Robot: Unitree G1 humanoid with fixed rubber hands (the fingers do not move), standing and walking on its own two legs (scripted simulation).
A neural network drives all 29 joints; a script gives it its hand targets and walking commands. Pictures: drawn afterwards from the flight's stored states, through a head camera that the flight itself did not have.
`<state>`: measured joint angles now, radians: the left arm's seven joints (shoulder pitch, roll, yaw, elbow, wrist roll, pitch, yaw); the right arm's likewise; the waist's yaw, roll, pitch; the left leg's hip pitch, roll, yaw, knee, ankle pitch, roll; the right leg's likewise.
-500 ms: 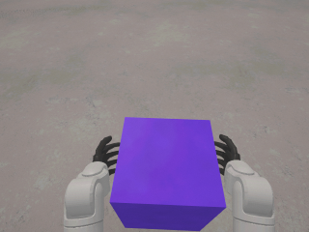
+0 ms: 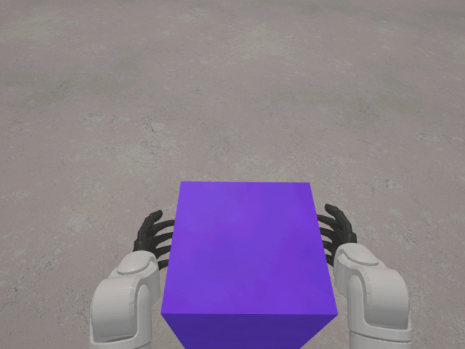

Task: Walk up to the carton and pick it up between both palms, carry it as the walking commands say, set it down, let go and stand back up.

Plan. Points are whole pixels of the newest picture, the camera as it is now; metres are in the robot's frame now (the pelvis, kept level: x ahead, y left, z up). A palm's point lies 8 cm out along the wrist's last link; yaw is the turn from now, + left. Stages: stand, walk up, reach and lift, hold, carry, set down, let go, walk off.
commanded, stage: carry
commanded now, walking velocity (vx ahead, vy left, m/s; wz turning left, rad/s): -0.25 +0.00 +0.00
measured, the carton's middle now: (243, 271) +0.27 +0.01 +0.00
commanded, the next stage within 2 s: none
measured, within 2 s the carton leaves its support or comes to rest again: neither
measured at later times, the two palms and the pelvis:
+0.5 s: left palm out of the picture +0.10 +0.14 +0.08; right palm out of the picture +0.10 -0.16 +0.09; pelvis -0.16 +0.00 +0.00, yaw +0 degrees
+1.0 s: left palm out of the picture +0.04 +0.13 +0.08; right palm out of the picture +0.03 -0.16 +0.08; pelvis -0.24 +0.00 -0.01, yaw -2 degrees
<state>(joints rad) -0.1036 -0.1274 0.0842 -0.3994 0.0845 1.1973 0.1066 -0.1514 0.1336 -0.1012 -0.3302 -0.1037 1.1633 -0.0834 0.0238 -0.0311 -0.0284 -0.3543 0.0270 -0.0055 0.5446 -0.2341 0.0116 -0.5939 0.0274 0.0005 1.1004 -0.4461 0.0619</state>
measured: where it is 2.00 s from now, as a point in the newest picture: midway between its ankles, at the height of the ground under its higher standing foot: outside the picture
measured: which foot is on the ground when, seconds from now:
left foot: down 0.00-0.18, up 0.20-0.40, down 0.42-1.00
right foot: up 0.00-0.14, down 0.16-1.00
